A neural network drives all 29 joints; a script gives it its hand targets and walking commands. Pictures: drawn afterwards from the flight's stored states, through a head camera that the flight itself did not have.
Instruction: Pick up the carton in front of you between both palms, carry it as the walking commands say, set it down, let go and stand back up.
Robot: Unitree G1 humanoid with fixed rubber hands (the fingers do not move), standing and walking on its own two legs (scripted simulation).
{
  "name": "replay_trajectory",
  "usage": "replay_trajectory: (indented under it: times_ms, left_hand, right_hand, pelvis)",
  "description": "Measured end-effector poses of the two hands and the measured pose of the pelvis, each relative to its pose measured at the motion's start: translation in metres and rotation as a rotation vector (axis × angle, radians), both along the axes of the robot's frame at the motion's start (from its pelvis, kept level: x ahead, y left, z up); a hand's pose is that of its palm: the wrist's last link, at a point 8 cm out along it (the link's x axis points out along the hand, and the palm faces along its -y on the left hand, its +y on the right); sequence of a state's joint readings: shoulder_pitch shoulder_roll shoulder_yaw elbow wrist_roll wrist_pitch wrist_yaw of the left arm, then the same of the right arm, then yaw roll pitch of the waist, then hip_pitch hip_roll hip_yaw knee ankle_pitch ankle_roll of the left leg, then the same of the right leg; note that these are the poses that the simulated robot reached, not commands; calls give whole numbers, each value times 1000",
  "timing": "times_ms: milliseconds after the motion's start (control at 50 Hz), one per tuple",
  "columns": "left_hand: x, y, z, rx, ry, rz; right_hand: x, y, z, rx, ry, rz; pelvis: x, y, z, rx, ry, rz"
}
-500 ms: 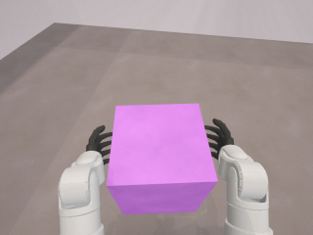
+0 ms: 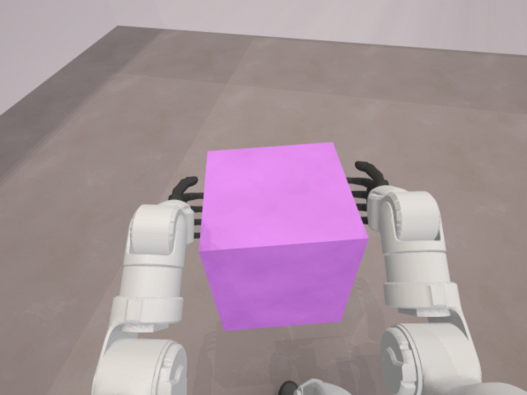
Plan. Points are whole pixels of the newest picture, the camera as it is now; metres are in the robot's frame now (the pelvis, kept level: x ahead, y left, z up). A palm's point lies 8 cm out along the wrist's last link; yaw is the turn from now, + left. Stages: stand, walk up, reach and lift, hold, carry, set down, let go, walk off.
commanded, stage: carry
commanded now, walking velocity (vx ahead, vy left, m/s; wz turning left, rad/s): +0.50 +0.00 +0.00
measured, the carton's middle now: (276, 239) +0.36 +0.00 +0.01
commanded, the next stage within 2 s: none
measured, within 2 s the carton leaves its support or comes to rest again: neither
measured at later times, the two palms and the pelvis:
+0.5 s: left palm (202, 82) +0.64 +0.15 +0.15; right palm (351, 80) +0.64 -0.15 +0.15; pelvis +0.30 +0.02 +0.03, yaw -2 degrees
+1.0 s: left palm (206, 48) +0.89 +0.18 +0.11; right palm (320, 40) +0.89 -0.11 +0.12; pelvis +0.63 +0.04 +0.03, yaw -2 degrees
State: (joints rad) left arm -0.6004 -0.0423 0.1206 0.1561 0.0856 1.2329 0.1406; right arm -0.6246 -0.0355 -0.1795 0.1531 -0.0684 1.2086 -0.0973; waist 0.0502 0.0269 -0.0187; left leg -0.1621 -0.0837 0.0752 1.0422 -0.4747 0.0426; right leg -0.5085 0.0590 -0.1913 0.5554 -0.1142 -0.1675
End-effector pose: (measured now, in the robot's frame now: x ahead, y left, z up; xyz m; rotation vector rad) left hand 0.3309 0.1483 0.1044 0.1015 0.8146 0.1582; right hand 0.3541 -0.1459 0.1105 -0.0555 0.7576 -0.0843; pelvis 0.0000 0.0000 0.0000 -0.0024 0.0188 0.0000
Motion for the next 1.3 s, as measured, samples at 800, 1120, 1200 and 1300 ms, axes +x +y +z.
replay_trajectory:
  times_ms: [800,1120,1200,1300]
  left_hand:
    - [433,42,-22,-113,63,5]
    - [648,11,-1,-74,-98,47]
    - [686,4,2,-57,-40,60]
    - [730,-1,8,-37,0,59]
  right_hand:
    - [404,41,-12,3,65,-158]
    - [633,10,-3,64,-89,-112]
    - [674,3,-4,65,-31,-100]
    - [720,-2,0,58,6,-87]
  pelvis:
    - [491,55,41,-28,59,-46]
    - [715,14,11,-22,31,2]
    - [755,5,25,-5,20,19]
    - [809,-1,39,24,15,15]
